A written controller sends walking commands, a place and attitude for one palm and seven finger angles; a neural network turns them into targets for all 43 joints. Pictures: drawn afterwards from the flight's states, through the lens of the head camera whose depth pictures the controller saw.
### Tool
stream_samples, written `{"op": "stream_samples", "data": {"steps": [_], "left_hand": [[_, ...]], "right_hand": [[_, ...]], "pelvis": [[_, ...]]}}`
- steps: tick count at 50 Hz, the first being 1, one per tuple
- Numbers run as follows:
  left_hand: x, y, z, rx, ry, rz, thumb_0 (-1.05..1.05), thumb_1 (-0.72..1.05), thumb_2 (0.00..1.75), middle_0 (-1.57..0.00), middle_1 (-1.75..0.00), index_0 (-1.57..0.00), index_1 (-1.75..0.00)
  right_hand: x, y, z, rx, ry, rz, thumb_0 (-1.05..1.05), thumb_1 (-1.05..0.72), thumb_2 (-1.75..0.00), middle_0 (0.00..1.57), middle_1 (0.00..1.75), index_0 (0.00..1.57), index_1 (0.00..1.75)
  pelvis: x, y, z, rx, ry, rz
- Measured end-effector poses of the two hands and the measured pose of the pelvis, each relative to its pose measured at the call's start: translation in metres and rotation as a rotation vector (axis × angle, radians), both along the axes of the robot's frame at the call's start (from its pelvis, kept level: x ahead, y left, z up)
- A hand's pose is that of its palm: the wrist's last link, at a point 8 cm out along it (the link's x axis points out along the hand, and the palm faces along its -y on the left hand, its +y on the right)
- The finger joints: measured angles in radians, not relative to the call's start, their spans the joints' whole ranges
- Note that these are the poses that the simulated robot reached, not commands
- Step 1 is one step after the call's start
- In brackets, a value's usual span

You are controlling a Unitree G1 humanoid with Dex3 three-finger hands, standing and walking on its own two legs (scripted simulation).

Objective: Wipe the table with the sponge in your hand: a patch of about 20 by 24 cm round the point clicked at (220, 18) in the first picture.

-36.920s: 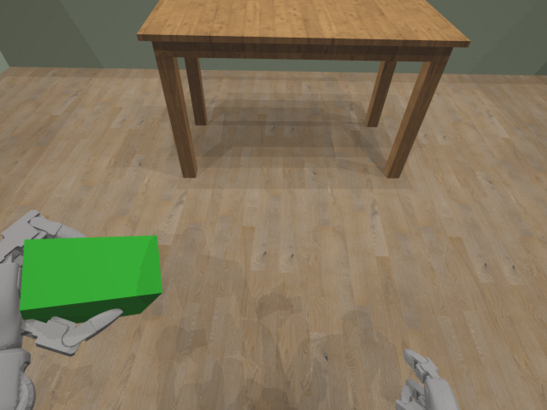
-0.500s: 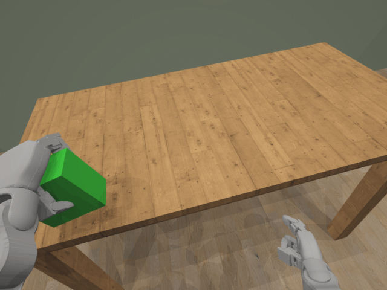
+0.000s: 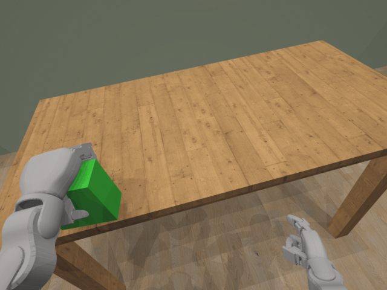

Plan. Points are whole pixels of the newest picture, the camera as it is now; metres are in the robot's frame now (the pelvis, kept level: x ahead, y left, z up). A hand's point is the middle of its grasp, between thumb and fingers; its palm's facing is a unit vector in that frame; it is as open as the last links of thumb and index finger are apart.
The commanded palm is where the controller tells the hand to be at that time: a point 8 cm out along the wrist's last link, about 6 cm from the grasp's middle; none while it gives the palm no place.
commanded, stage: turn the palm down, sponge in hand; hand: left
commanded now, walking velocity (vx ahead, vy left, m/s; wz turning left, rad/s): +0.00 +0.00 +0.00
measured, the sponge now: (83, 201) +0.23 +0.27 +0.09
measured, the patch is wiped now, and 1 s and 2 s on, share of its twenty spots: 0.00 0.00 0.00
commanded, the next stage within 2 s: move the sponge above the wiping area in 0.28 s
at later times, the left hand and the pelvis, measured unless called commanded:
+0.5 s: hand (70, 178) +0.23 +0.27 +0.16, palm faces +0.15 -0.02 -0.99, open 10.3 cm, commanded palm +0.20 +0.27 +0.23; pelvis +0.00 -0.02 +0.00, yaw -1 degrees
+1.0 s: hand (55, 168) +0.26 +0.32 +0.15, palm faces +0.15 -0.05 -0.99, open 10.3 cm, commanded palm +0.21 +0.30 +0.21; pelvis +0.01 +0.00 +0.00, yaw +0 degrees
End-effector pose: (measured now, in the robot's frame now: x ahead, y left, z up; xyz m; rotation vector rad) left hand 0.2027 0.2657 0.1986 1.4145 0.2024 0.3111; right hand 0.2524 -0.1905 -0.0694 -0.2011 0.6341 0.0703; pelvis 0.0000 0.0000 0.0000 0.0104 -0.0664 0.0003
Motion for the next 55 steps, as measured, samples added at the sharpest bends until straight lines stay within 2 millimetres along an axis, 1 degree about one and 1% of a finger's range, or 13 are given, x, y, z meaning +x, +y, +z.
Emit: {"op": "stream_samples", "data": {"steps": [3,9,12,17,21,24,29,33,39,43,49,52,55], "left_hand": [[0.001,-0.003,0.011,0.074,-0.039,-0.019,-0.01,-0.54,1.06,-0.71,-1.33,-0.74,-1.32],[0.001,0.013,0.035,0.065,-0.137,0.099,-0.01,-0.54,1.06,-0.71,-1.33,-0.74,-1.32],[0.001,0.012,0.027,0.013,-0.112,0.123,-0.01,-0.54,1.06,-0.71,-1.33,-0.74,-1.33],[0.001,-0.011,0.001,-0.015,-0.002,0.044,-0.01,-0.54,1.06,-0.70,-1.33,-0.74,-1.33],[0.000,-0.020,-0.001,0.042,0.009,-0.018,0.00,-0.54,1.06,-0.71,-1.33,-0.74,-1.32],[0.001,-0.010,0.010,0.094,-0.037,0.005,0.00,-0.54,1.06,-0.71,-1.33,-0.74,-1.32],[0.005,0.019,0.021,0.075,-0.076,0.135,0.00,-0.54,1.06,-0.71,-1.33,-0.74,-1.32],[0.010,0.026,0.007,0.036,-0.003,0.159,0.00,-0.54,1.06,-0.70,-1.33,-0.74,-1.33],[0.020,0.013,-0.017,0.051,0.103,0.031,0.00,-0.54,1.06,-0.71,-1.33,-0.74,-1.33],[0.024,0.015,-0.009,0.077,0.038,-0.023,0.00,-0.54,1.06,-0.71,-1.33,-0.74,-1.32],[0.027,0.044,0.007,0.073,-0.049,0.091,0.00,-0.54,1.06,-0.71,-1.33,-0.74,-1.33],[0.026,0.054,0.002,0.049,-0.019,0.145,0.00,-0.54,1.06,-0.71,-1.33,-0.74,-1.33],[0.023,0.054,-0.010,0.030,0.047,0.143,0.00,-0.54,1.06,-0.70,-1.33,-0.74,-1.33]], "right_hand": [[0.001,-0.005,0.001,-0.002,-0.003,0.001,0.01,-0.90,-0.89,0.20,0.30,0.20,0.30],[-0.001,-0.015,0.003,0.031,-0.009,-0.018,0.01,-0.90,-0.89,0.20,0.30,0.20,0.30],[-0.001,-0.020,0.003,0.039,-0.021,-0.031,0.01,-0.90,-0.89,0.20,0.30,0.20,0.30],[-0.004,-0.027,0.002,0.023,-0.034,-0.042,0.01,-0.90,-0.89,0.20,0.30,0.20,0.30],[-0.007,-0.030,0.000,0.006,-0.023,-0.041,0.01,-0.90,-0.89,0.20,0.30,0.20,0.30],[-0.011,-0.031,-0.003,0.010,-0.008,-0.043,0.01,-0.90,-0.89,0.20,0.30,0.20,0.30],[-0.016,-0.031,-0.006,0.021,0.012,-0.057,0.01,-0.90,-0.89,0.20,0.30,0.20,0.30],[-0.017,-0.031,-0.008,0.016,0.008,-0.069,0.01,-0.90,-0.89,0.20,0.30,0.20,0.30],[-0.019,-0.029,-0.009,-0.015,0.011,-0.072,0.01,-0.90,-0.89,0.20,0.30,0.20,0.30],[-0.020,-0.023,-0.008,-0.023,0.021,-0.069,0.01,-0.90,-0.89,0.20,0.30,0.20,0.30],[-0.018,-0.012,-0.009,-0.003,0.045,-0.062,0.01,-0.90,-0.89,0.20,0.30,0.20,0.30],[-0.014,-0.007,-0.009,0.005,0.046,-0.057,0.01,-0.90,-0.89,0.20,0.30,0.20,0.30],[-0.009,-0.002,-0.008,0.004,0.043,-0.049,0.01,-0.90,-0.89,0.20,0.30,0.20,0.30]], "pelvis": [[0.001,-0.005,0.000,0.002,-0.009,-0.003],[0.001,-0.014,-0.001,0.001,-0.014,-0.003],[-0.001,-0.016,-0.001,0.002,-0.010,-0.004],[-0.003,-0.018,-0.002,0.005,-0.008,-0.009],[-0.003,-0.020,-0.002,0.007,-0.014,-0.015],[-0.003,-0.021,-0.002,0.007,-0.019,-0.015],[-0.003,-0.020,-0.002,0.004,-0.018,-0.008],[-0.005,-0.017,-0.002,0.002,-0.010,-0.004],[-0.003,-0.010,-0.002,0.003,-0.005,-0.004],[0.002,-0.007,-0.001,-0.001,-0.009,-0.007],[0.007,0.000,0.000,-0.005,-0.002,-0.008],[0.008,0.005,0.000,-0.006,0.005,-0.006],[0.009,0.010,0.000,-0.007,0.010,0.000]]}}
